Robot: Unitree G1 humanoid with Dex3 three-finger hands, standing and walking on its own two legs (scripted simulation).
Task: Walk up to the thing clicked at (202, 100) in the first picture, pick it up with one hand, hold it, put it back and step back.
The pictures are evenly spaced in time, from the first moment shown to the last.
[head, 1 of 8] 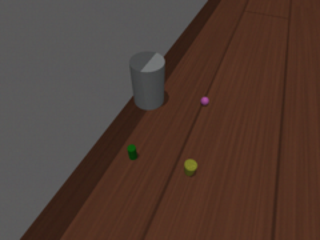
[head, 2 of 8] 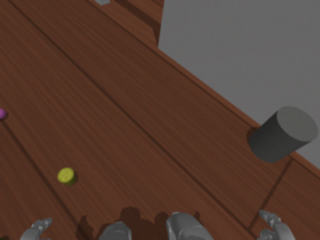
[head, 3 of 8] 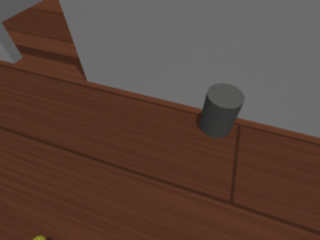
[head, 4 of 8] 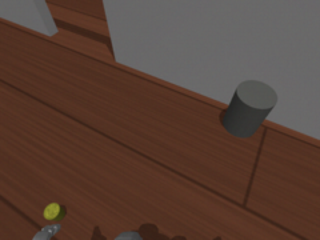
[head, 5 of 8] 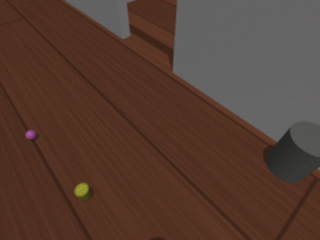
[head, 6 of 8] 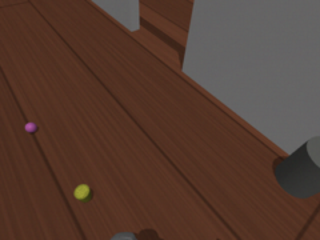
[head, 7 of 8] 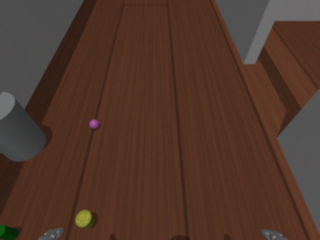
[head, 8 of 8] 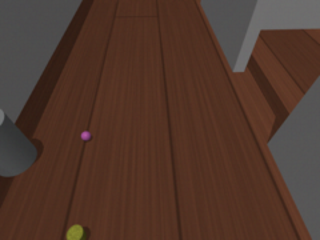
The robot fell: no
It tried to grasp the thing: no
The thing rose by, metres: 0.00
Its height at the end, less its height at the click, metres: +0.00
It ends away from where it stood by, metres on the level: 0.00
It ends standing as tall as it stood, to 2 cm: yes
